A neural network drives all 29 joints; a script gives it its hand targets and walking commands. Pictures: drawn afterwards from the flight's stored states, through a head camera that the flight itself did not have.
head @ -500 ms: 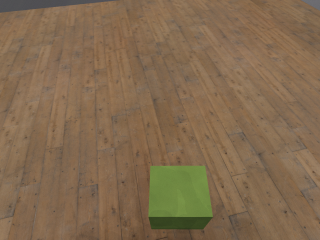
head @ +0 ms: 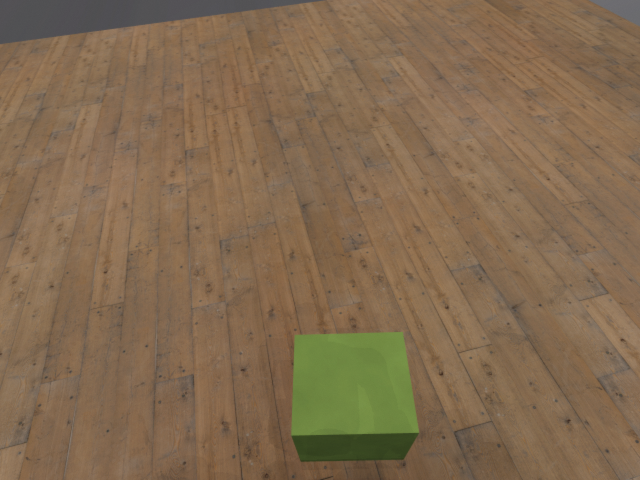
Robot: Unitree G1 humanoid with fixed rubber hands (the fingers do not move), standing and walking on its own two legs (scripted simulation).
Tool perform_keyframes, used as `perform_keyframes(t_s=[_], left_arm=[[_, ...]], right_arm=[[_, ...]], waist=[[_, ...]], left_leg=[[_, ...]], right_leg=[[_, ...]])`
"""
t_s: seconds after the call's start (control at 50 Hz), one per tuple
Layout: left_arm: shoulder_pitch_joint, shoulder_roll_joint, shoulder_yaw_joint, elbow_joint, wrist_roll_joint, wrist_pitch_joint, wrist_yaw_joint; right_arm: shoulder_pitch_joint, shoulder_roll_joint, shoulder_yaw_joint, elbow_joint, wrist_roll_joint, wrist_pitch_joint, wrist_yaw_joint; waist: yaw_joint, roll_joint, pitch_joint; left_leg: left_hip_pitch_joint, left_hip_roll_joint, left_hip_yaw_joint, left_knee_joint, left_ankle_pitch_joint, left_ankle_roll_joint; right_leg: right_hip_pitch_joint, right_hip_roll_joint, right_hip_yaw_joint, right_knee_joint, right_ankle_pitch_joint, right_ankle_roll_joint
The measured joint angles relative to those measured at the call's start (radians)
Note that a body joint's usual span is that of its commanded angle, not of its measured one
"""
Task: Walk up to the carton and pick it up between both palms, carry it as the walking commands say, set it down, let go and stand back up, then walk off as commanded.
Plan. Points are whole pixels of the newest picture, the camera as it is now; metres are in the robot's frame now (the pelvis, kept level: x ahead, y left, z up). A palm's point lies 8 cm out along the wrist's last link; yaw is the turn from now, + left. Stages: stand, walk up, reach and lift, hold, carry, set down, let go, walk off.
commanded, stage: walk up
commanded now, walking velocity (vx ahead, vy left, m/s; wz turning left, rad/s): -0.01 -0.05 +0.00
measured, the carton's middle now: (350, 398) +0.42 -0.02 -0.64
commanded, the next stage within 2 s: stand in 0.50 s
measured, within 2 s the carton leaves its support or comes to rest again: neither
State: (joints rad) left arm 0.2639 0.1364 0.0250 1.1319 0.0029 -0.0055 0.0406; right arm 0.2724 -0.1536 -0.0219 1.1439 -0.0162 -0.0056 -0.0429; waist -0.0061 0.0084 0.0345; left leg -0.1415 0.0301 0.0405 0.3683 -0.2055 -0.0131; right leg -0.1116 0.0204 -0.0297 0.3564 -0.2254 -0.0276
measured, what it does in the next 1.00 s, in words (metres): stands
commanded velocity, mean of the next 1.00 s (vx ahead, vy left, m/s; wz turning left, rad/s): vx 0.00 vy -0.02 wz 0.00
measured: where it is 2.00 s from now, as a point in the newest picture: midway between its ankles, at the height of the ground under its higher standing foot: outside the picture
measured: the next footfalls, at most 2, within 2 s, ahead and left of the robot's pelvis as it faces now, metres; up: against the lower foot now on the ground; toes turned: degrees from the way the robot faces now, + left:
none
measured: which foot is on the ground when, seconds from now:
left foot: down 0.00-1.00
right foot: down 0.00-1.00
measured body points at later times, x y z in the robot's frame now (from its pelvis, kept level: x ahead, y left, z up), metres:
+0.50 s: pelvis +0.00 -0.06 +0.00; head +0.01 -0.07 +0.45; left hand +0.01 +0.16 -0.16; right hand -0.03 -0.29 -0.17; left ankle -0.01 +0.10 -0.75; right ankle -0.01 -0.16 -0.75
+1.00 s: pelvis +0.00 -0.05 +0.00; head +0.01 -0.05 +0.45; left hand -0.01 +0.17 -0.16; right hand -0.03 -0.26 -0.16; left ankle -0.01 +0.10 -0.75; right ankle -0.01 -0.16 -0.75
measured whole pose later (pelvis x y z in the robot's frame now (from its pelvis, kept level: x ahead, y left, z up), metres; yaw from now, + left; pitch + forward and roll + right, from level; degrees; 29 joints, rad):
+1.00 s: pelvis +0.00 -0.05 +0.00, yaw -1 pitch -1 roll +0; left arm 0.30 0.12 0.04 1.12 0.00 -0.01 0.04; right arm 0.33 -0.12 -0.03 1.14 -0.01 -0.01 -0.05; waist 0.00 0.00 0.04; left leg -0.14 0.06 0.02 0.39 -0.23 -0.05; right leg -0.15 0.00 -0.03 0.40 -0.23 -0.01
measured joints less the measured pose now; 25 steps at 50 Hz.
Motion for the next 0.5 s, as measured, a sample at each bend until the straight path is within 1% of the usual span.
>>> perform_keyframes(t_s=[0.04,0.06,0.08,0.12,0.14,0.16,0.18,0.22,0.24,0.26,0.3,0.36,0.42,0.44,0.5], left_arm=[[0.011,0.002,0.008,0.001,-0.003,0.007,0.003],[0.017,0.011,0.017,-0.004,-0.001,0.015,0.002],[0.022,0.021,0.026,-0.011,0.004,0.025,-0.001],[0.025,0.045,0.037,-0.034,0.018,0.045,-0.006],[0.022,0.055,0.039,-0.049,0.021,0.051,-0.008],[0.018,0.062,0.038,-0.061,0.019,0.051,-0.009],[0.012,0.064,0.035,-0.070,0.017,0.047,-0.011],[0.006,0.067,0.031,-0.084,0.018,0.030,-0.013],[0.006,0.065,0.031,-0.085,0.020,0.021,-0.011],[0.009,0.055,0.030,-0.081,0.020,0.017,-0.009],[0.020,0.032,0.022,-0.072,0.018,0.015,-0.007],[0.025,0.001,0.012,-0.061,0.009,0.012,-0.004],[0.015,-0.013,0.009,-0.054,0.002,0.001,-0.003],[0.011,-0.017,0.009,-0.053,0.001,-0.003,-0.003],[0.007,-0.019,0.017,-0.045,0.000,-0.008,0.001]], right_arm=[[0.000,0.005,-0.002,-0.014,-0.008,-0.001,-0.002],[-0.001,0.007,-0.008,-0.026,-0.013,-0.001,-0.006],[-0.003,0.006,-0.015,-0.039,-0.016,0.001,-0.014],[0.001,-0.004,-0.027,-0.055,-0.019,0.003,-0.028],[0.007,-0.010,-0.031,-0.057,-0.019,0.004,-0.032],[0.013,-0.017,-0.034,-0.055,-0.020,0.006,-0.032],[0.019,-0.024,-0.036,-0.050,-0.018,0.010,-0.030],[0.028,-0.031,-0.035,-0.038,-0.012,0.022,-0.022],[0.029,-0.033,-0.033,-0.032,-0.011,0.026,-0.016],[0.029,-0.036,-0.031,-0.029,-0.007,0.031,-0.012],[0.035,-0.038,-0.030,-0.033,-0.004,0.038,-0.002],[0.039,-0.038,-0.025,-0.037,-0.002,0.029,0.007],[0.040,-0.025,-0.020,-0.025,0.002,0.014,0.007],[0.041,-0.021,-0.018,-0.021,0.003,0.012,0.006],[0.044,-0.010,-0.014,-0.012,0.003,0.009,0.002]], waist=[[-0.003,-0.004,-0.001],[-0.005,-0.011,-0.001],[-0.009,-0.016,-0.002],[-0.019,-0.015,-0.002],[-0.020,-0.014,-0.002],[-0.019,-0.011,-0.004],[-0.016,-0.006,-0.005],[-0.005,-0.010,-0.007],[-0.001,-0.011,-0.006],[-0.001,0.000,-0.006],[-0.004,0.013,-0.012],[-0.008,0.032,-0.014],[-0.009,0.030,-0.008],[-0.006,0.028,-0.006],[-0.001,0.023,-0.002]], left_leg=[[-0.016,0.004,0.002,0.019,-0.006,-0.002],[-0.030,0.005,0.006,0.035,-0.013,-0.004],[-0.046,0.010,0.009,0.054,-0.020,-0.004],[-0.071,0.028,0.010,0.078,-0.028,-0.007],[-0.077,0.037,0.008,0.080,-0.027,-0.011],[-0.079,0.042,0.005,0.079,-0.025,-0.017],[-0.080,0.045,0.001,0.081,-0.024,-0.023],[-0.093,0.041,-0.003,0.112,-0.038,-0.037],[-0.101,0.041,-0.004,0.136,-0.050,-0.046],[-0.101,0.045,-0.014,0.144,-0.068,-0.044],[-0.086,0.037,-0.032,0.136,-0.103,-0.025],[-0.042,0.032,-0.034,0.071,-0.018,-0.007],[-0.014,0.046,-0.038,0.022,-0.017,-0.046],[-0.009,0.048,-0.039,0.014,-0.014,-0.054],[-0.001,0.052,-0.039,0.004,-0.010,-0.060]], right_leg=[[-0.019,0.003,0.002,0.022,-0.006,-0.002],[-0.046,0.002,0.001,0.061,-0.019,0.000],[-0.087,0.001,-0.007,0.138,-0.061,0.006],[-0.185,0.003,-0.017,0.361,-0.158,0.019],[-0.221,-0.002,-0.016,0.443,-0.177,0.024],[-0.233,-0.012,-0.011,0.461,-0.183,0.025],[-0.218,-0.025,-0.005,0.410,-0.170,0.024],[-0.153,-0.051,0.011,0.220,-0.090,0.030],[-0.137,-0.056,0.017,0.173,-0.062,0.031],[-0.136,-0.048,0.012,0.177,-0.057,0.028],[-0.117,-0.039,0.003,0.158,-0.052,0.017],[-0.081,-0.018,-0.006,0.094,-0.025,0.006],[-0.058,-0.005,-0.014,0.054,-0.006,-0.001],[-0.052,-0.003,-0.015,0.046,-0.003,-0.003],[-0.043,0.001,-0.016,0.033,0.002,-0.006]])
